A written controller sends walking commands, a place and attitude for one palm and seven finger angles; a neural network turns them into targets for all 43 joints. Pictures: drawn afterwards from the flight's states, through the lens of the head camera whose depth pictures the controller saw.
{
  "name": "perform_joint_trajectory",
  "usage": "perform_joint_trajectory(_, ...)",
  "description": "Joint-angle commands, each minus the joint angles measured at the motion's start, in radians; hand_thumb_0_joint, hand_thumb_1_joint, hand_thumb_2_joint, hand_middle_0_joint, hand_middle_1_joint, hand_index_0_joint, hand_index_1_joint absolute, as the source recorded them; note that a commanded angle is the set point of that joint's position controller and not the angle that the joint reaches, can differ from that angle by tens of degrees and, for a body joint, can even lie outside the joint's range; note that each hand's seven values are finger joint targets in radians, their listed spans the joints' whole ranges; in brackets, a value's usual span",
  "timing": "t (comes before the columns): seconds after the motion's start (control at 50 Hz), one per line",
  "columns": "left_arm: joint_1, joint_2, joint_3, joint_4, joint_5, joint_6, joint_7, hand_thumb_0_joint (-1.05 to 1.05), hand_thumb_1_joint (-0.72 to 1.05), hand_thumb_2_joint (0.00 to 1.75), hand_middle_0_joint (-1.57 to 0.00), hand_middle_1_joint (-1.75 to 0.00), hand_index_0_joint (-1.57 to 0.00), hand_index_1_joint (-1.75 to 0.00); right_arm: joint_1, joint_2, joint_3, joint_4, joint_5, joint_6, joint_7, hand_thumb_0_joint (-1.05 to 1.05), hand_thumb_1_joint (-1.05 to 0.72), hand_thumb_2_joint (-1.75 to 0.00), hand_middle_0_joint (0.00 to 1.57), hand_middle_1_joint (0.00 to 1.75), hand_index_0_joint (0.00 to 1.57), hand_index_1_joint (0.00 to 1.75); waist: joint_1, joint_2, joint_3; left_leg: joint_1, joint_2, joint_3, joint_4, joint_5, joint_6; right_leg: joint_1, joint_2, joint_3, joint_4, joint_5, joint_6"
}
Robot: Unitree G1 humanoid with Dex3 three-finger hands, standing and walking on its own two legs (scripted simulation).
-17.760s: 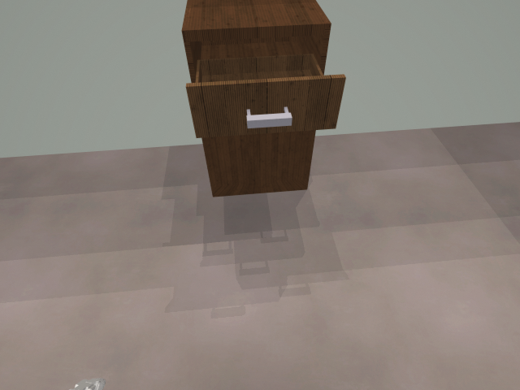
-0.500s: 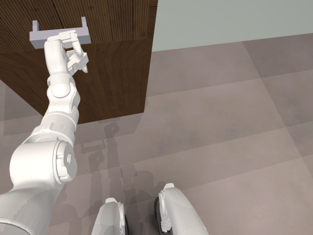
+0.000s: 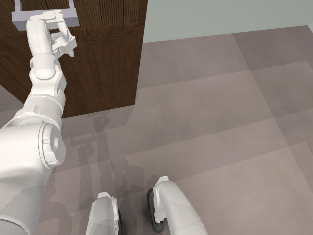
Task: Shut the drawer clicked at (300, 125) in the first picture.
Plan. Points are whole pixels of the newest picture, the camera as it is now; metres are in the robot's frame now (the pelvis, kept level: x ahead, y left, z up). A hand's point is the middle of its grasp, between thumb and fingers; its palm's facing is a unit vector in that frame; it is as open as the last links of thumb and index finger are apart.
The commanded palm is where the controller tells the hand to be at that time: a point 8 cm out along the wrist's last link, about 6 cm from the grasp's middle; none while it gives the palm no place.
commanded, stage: pull the fist back off the drawer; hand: left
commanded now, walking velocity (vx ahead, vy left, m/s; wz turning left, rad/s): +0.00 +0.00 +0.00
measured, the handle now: (46, 11) +0.65 +0.15 +0.06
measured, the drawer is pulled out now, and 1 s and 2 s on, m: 0.00 0.00 0.00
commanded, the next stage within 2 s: draw the hand back to the body in 0.60 s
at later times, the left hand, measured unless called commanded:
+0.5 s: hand (72, 39) +0.57 +0.10 +0.06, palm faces +0.10 -0.99 -0.02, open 3.2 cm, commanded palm +0.53 +0.14 +0.06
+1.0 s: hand (44, 58) +0.49 +0.14 +0.11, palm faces +0.12 -0.99 -0.03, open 3.3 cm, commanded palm +0.44 +0.18 +0.13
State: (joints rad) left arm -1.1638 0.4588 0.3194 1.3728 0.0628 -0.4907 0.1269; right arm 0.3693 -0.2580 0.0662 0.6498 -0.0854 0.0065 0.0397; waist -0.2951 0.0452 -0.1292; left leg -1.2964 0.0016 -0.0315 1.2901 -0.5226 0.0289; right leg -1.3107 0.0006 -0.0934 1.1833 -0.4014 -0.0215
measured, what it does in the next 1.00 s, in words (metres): rises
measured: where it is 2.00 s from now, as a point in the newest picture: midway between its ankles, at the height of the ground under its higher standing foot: (136, 227)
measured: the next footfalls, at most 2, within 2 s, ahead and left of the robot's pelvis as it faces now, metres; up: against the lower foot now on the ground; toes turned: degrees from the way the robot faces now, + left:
none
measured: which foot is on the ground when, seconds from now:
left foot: down 0.00-1.00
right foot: down 0.00-1.00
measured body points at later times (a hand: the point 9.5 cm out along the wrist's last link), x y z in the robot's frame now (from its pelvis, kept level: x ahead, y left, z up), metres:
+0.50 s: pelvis +0.02 +0.00 +0.01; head +0.19 +0.01 +0.43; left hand +0.56 +0.15 +0.06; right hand -0.01 -0.25 -0.10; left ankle +0.03 +0.10 -0.61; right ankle +0.07 -0.11 -0.61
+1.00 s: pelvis +0.07 +0.00 +0.07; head +0.19 -0.01 +0.50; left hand +0.47 +0.19 +0.11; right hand +0.14 -0.25 -0.06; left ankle +0.03 +0.10 -0.61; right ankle +0.07 -0.11 -0.61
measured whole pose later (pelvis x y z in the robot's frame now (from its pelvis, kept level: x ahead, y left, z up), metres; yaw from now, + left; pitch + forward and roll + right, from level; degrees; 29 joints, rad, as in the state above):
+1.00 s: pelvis +0.07 +0.00 +0.07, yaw -1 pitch +21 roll -1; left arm -0.36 0.19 0.19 0.54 -0.11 -0.38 0.07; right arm 0.33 -0.23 0.00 0.54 0.00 0.07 0.04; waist -0.08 0.04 -0.13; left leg -0.79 0.01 0.02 0.96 -0.52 0.02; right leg -0.85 0.03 -0.03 0.91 -0.42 -0.02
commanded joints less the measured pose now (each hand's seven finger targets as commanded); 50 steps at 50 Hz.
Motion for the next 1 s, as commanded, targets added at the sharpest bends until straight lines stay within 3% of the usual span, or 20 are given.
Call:
perform_joint_trajectory(0.0,-0.718,0.209,0.005,-0.287,-0.001,-0.063,0.027,0.00,0.90,0.90,-1.40,-1.60,-1.40,-1.60,0.217,-0.206,-0.066,-0.021,0.000,-0.015,-0.004,0.00,-0.90,-0.90,0.20,0.30,0.20,0.30,-0.082,0.188,-0.541,0.357,0.006,-0.081,-0.192,0.052,0.005,0.258,0.033,0.068,-0.153,-0.020,0.003)
perform_joint_trajectory(0.02,-0.725,0.199,0.000,-0.300,0.000,-0.069,0.028,0.00,0.90,0.90,-1.40,-1.60,-1.40,-1.60,0.219,-0.206,-0.067,-0.024,-0.002,-0.018,-0.001,0.00,-0.90,-0.90,0.20,0.30,0.20,0.30,-0.077,0.226,-0.559,0.388,0.005,-0.086,-0.193,0.068,0.002,0.242,0.032,0.064,-0.145,-0.010,0.000)
perform_joint_trajectory(0.06,-0.710,0.163,-0.017,-0.280,0.002,-0.063,0.030,0.00,0.90,0.90,-1.40,-1.60,-1.40,-1.60,0.221,-0.205,-0.070,-0.021,-0.004,-0.017,0.007,0.00,-0.90,-0.90,0.20,0.30,0.20,0.30,-0.076,0.202,-0.544,0.381,0.007,-0.091,-0.190,0.064,0.001,0.235,0.031,0.061,-0.146,-0.012,0.001)
perform_joint_trajectory(0.1,-0.682,0.191,0.011,-0.263,0.003,-0.056,0.034,0.00,0.90,0.90,-1.40,-1.60,-1.40,-1.60,0.225,-0.207,-0.070,-0.022,-0.004,-0.015,0.009,0.00,-0.90,-0.90,0.20,0.30,0.20,0.30,-0.066,0.160,-0.540,0.334,0.004,-0.079,-0.182,0.054,0.007,0.270,0.032,0.069,-0.150,-0.021,0.001)
perform_joint_trajectory(0.22,-0.599,0.172,0.026,-0.299,-0.008,-0.060,0.023,0.00,0.90,0.90,-1.40,-1.60,-1.40,-1.60,0.224,-0.198,-0.075,-0.037,-0.001,-0.006,0.018,0.00,-0.90,-0.90,0.20,0.30,0.20,0.30,-0.029,0.163,-0.577,0.355,0.001,-0.059,-0.181,0.117,0.006,0.326,0.032,0.073,-0.151,0.019,0.000)
perform_joint_trajectory(0.34,-0.457,0.115,0.017,-0.355,-0.031,-0.063,0.006,0.00,0.90,0.90,-1.40,-1.60,-1.40,-1.60,0.207,-0.190,-0.083,-0.055,0.007,0.012,0.025,0.00,-0.90,-0.90,0.20,0.30,0.20,0.30,0.015,0.151,-0.579,0.412,0.009,-0.053,-0.198,0.181,-0.003,0.347,0.033,0.064,-0.149,0.060,-0.004)
perform_joint_trajectory(0.36,-0.413,0.131,0.041,-0.359,-0.034,-0.066,0.008,0.00,0.90,0.90,-1.40,-1.60,-1.40,-1.60,0.208,-0.191,-0.087,-0.057,0.008,0.017,0.023,0.00,-0.90,-0.90,0.20,0.30,0.20,0.30,0.033,0.129,-0.587,0.413,0.008,-0.048,-0.198,0.208,-0.004,0.374,0.034,0.064,-0.148,0.080,-0.004)
perform_joint_trajectory(0.4,-0.339,0.075,0.015,-0.385,-0.044,-0.067,0.003,0.00,0.90,0.90,-1.40,-1.60,-1.40,-1.60,0.200,-0.179,-0.091,-0.067,0.011,0.024,0.028,0.00,-0.90,-0.90,0.20,0.30,0.20,0.30,0.046,0.106,-0.590,0.416,0.008,-0.030,-0.200,0.243,-0.003,0.420,0.036,0.069,-0.159,0.118,-0.003)
perform_joint_trajectory(0.48,-0.205,0.042,0.016,-0.416,-0.052,-0.069,-0.005,0.00,0.90,0.90,-1.40,-1.60,-1.40,-1.60,0.193,-0.171,-0.101,-0.078,0.016,0.043,0.031,0.00,-0.90,-0.90,0.20,0.30,0.20,0.30,0.077,0.063,-0.571,0.421,0.006,-0.009,-0.209,0.299,-0.005,0.481,0.037,0.071,-0.162,0.193,-0.003)
perform_joint_trajectory(0.5,-0.205,0.039,0.008,-0.421,-0.053,-0.069,-0.004,0.00,0.90,0.90,-1.40,-1.60,-1.40,-1.60,0.189,-0.170,-0.100,-0.079,0.020,0.048,0.028,0.00,-0.90,-0.90,0.20,0.30,0.20,0.30,0.070,0.038,-0.554,0.406,0.006,-0.005,-0.210,0.294,-0.002,0.494,0.037,0.076,-0.166,0.203,-0.001)
perform_joint_trajectory(0.56,-0.225,0.002,-0.014,-0.471,-0.058,-0.088,-0.001,0.00,0.90,0.90,-1.40,-1.60,-1.40,-1.60,0.185,-0.161,-0.105,-0.076,0.018,0.054,0.026,0.00,-0.90,-0.90,0.20,0.30,0.20,0.30,0.070,0.069,-0.540,0.452,0.005,-0.005,-0.209,0.353,-0.007,0.479,0.036,0.071,-0.159,0.251,-0.001)
perform_joint_trajectory(0.58,-0.203,0.008,-0.004,-0.470,-0.057,-0.094,0.001,0.00,0.90,0.90,-1.40,-1.60,-1.40,-1.60,0.186,-0.161,-0.110,-0.072,0.018,0.057,0.025,0.00,-0.90,-0.90,0.20,0.30,0.20,0.30,0.072,0.050,-0.550,0.457,0.007,-0.004,-0.207,0.366,-0.008,0.491,0.036,0.072,-0.157,0.267,0.000)
perform_joint_trajectory(0.64,-0.158,-0.046,-0.042,-0.514,-0.060,-0.116,-0.003,0.00,0.90,0.90,-1.40,-1.60,-1.40,-1.60,0.182,-0.152,-0.117,-0.071,0.017,0.060,0.026,0.00,-0.90,-0.90,0.20,0.30,0.20,0.30,0.083,0.092,-0.587,0.533,0.010,-0.008,-0.201,0.480,-0.021,0.487,0.034,0.065,-0.141,0.345,-0.002)
perform_joint_trajectory(0.68,-0.114,-0.070,-0.055,-0.490,-0.061,-0.109,-0.008,0.00,0.90,0.90,-1.40,-1.60,-1.40,-1.60,0.180,-0.150,-0.121,-0.065,0.019,0.068,0.028,0.00,-0.90,-0.90,0.20,0.30,0.20,0.30,0.084,0.061,-0.554,0.528,0.012,-0.006,-0.200,0.508,-0.022,0.495,0.035,0.062,-0.143,0.369,-0.002)
perform_joint_trajectory(0.74,0.084,-0.024,-0.016,-0.683,-0.088,-0.086,-0.016,0.00,0.90,0.90,-1.40,-1.60,-1.40,-1.60,0.164,-0.150,-0.127,-0.119,0.036,0.080,0.031,0.00,-0.90,-0.90,0.20,0.30,0.20,0.30,0.167,0.113,-0.688,0.646,0.014,0.007,-0.244,0.666,-0.032,0.633,0.034,0.067,-0.162,0.485,-0.006)
perform_joint_trajectory(0.76,0.157,-0.043,-0.033,-0.759,-0.104,-0.070,-0.022,0.00,0.90,0.90,-1.40,-1.60,-1.40,-1.60,0.152,-0.143,-0.129,-0.141,0.045,0.082,0.032,0.00,-0.90,-0.90,0.20,0.30,0.20,0.30,0.182,0.106,-0.701,0.668,0.014,0.014,-0.261,0.704,-0.031,0.687,0.034,0.070,-0.181,0.529,-0.005)
perform_joint_trajectory(0.82,0.353,-0.074,-0.056,-0.902,-0.149,-0.006,-0.034,0.00,0.90,0.90,-1.40,-1.60,-1.40,-1.60,0.128,-0.130,-0.127,-0.177,0.071,0.076,0.023,0.00,-0.90,-0.90,0.20,0.30,0.20,0.30,0.200,-0.011,-0.637,0.630,0.011,0.032,-0.323,0.693,-0.013,0.848,0.034,0.077,-0.233,0.643,-0.001)
perform_joint_trajectory(0.88,0.441,-0.092,-0.078,-1.039,-0.173,0.031,-0.049,0.00,0.90,0.90,-1.40,-1.60,-1.40,-1.60,0.091,-0.121,-0.125,-0.195,0.091,0.058,0.006,0.00,-0.90,-0.90,0.20,0.30,0.20,0.30,0.202,-0.055,-0.535,0.608,0.001,0.058,-0.379,0.579,-0.002,0.924,0.030,0.084,-0.288,0.651,0.008)
perform_joint_trajectory(0.92,0.485,-0.100,-0.099,-1.120,-0.183,0.035,-0.061,0.00,0.90,0.90,-1.40,-1.60,-1.40,-1.60,0.067,-0.119,-0.122,-0.197,0.099,0.041,-0.007,0.00,-0.90,-0.90,0.20,0.30,0.20,0.30,0.205,-0.007,-0.487,0.668,0.003,0.057,-0.406,0.580,-0.004,0.909,0.028,0.082,-0.314,0.609,0.007)
perform_joint_trajectory(0.98,0.573,-0.155,-0.157,-1.150,-0.198,0.047,-0.092,0.00,0.90,0.90,-1.40,-1.60,-1.40,-1.60,0.038,-0.113,-0.120,-0.184,0.105,0.017,-0.018,0.00,-0.90,-0.90,0.20,0.30,0.20,0.30,0.201,-0.006,-0.410,0.725,0.008,0.048,-0.440,0.580,-0.008,0.889,0.027,0.068,-0.351,0.558,0.010)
